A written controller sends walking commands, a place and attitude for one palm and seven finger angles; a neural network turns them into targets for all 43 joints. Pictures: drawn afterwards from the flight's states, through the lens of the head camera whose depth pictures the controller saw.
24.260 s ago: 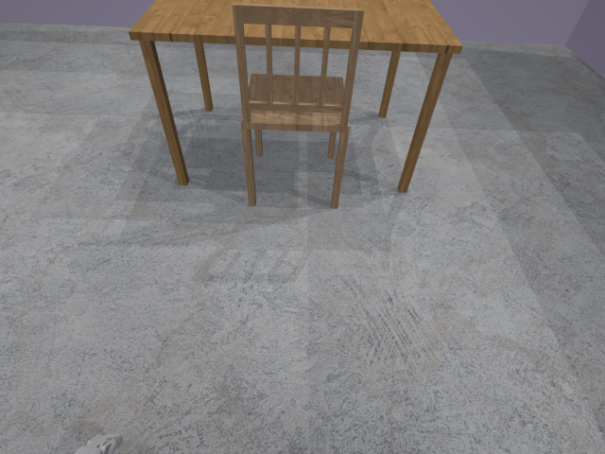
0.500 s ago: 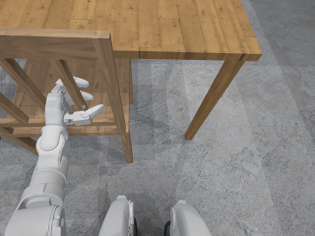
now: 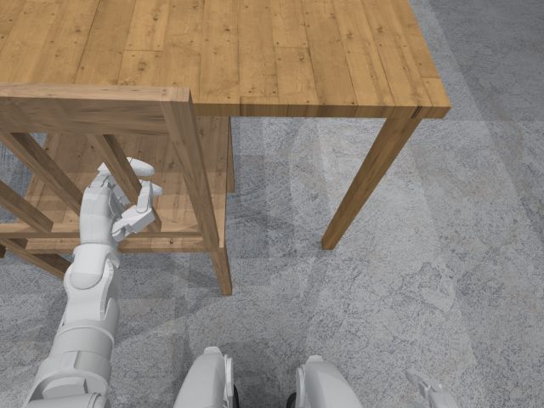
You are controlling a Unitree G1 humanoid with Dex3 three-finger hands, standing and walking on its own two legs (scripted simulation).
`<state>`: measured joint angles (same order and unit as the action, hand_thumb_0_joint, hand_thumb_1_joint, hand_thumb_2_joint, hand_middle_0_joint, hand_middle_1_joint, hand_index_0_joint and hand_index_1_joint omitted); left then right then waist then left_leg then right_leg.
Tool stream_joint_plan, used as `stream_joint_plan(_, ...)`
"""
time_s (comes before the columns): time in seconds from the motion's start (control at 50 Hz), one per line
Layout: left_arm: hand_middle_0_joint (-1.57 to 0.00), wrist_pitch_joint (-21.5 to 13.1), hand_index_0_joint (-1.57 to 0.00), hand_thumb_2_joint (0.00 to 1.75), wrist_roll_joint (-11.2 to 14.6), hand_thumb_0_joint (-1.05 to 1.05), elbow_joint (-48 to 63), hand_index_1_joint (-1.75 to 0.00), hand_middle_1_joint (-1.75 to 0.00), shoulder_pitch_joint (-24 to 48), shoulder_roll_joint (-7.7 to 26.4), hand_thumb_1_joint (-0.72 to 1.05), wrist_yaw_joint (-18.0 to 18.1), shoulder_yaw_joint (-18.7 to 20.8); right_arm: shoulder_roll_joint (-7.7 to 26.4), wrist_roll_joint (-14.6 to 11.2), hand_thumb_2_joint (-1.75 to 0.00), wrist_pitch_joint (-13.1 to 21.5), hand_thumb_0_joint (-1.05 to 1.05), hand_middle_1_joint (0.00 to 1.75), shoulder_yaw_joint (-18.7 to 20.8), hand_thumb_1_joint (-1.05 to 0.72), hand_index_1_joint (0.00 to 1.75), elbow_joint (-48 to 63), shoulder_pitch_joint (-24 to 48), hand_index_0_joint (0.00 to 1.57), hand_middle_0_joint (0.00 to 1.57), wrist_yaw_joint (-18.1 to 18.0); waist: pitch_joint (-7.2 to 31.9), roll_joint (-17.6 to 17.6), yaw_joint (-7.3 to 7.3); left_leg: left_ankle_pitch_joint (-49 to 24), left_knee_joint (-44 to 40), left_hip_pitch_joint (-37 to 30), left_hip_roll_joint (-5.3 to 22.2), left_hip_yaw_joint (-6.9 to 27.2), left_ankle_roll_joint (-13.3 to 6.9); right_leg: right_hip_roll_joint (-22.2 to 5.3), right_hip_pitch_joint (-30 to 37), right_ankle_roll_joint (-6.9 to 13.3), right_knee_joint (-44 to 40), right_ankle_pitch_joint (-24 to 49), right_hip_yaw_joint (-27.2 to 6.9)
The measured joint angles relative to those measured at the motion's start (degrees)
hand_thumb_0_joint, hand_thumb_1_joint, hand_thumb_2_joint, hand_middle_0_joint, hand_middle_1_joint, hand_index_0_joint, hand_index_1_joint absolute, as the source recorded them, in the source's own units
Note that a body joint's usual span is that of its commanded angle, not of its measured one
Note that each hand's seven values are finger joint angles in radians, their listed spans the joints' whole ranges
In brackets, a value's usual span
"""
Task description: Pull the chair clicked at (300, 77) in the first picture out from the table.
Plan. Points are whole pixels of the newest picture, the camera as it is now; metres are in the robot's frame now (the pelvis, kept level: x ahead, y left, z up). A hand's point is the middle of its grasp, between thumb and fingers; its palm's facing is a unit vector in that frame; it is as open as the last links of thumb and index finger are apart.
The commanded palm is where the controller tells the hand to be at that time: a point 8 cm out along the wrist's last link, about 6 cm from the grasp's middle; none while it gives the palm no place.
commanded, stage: hook a spindle and tug to test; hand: left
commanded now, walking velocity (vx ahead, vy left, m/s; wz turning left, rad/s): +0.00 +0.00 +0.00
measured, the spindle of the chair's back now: (65, 189) +0.42 +0.31 +0.01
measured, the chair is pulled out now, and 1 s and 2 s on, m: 0.01 0.10 0.21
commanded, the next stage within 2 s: step backward, pulling the chair out in 0.30 s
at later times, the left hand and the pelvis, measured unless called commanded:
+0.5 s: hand (143, 226) +0.36 +0.19 +0.02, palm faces +0.10 -0.99 -0.13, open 5.3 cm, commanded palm +0.33 +0.23 +0.02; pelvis -0.01 +0.00 +0.02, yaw +1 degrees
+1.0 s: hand (163, 257) +0.31 +0.15 +0.03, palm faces +0.07 -0.99 -0.15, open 5.0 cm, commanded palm +0.29 +0.20 +0.03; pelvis -0.03 +0.00 +0.09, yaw -2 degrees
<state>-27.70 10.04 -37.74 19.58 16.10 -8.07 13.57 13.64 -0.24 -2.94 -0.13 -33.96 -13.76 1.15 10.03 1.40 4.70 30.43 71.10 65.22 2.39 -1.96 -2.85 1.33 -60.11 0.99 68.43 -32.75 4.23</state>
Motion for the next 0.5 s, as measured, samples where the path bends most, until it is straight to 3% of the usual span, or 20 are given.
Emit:
stream_joint_plan(0.42,-0.43,0.1,-0.41,0.84,0.6,0.01,5.9,-1.45,-1.43,-5.4,-1.7,0.75,0.1,-2.3,0.0,0.1,-0.90,1.8,0.01,0.30,0.1,-0.90,0.30,0.4,1.8,0.20,0.20,-0.7,-0.1,0.2,-1.46,-0.1,0.8,0.2,-0.5,0.4,0.1,-0.5,0.0,0.1,1.1,-0.3,0.4)
stream_joint_plan(0.46,-0.44,4.4,-0.41,0.84,-2.7,0.01,7.7,-1.45,-1.41,-4.7,-1.1,0.75,3.5,-3.0,-0.7,-1.1,-0.90,-0.5,0.01,0.30,0.0,-0.90,0.30,0.9,2.3,0.20,0.20,-2.2,-3.3,-0.6,-1.65,-0.6,-0.9,-3.8,-0.8,-0.2,-0.4,-0.7,3.6,-0.1,-0.8,2.5,-0.1)
stream_joint_plan(0.5,-0.43,10.5,-0.41,0.84,-4.6,0.01,8.1,-1.45,-1.36,-5.1,-0.9,0.75,7.5,-4.5,-1.4,-2.1,-0.90,-2.2,0.01,0.30,-0.4,-0.91,0.30,1.9,1.8,0.20,0.20,-3.9,-5.5,-0.4,-1.46,-2.5,-5.5,-9.6,-0.9,-0.5,0.6,-0.7,9.1,-0.3,-4.8,3.3,-0.6)
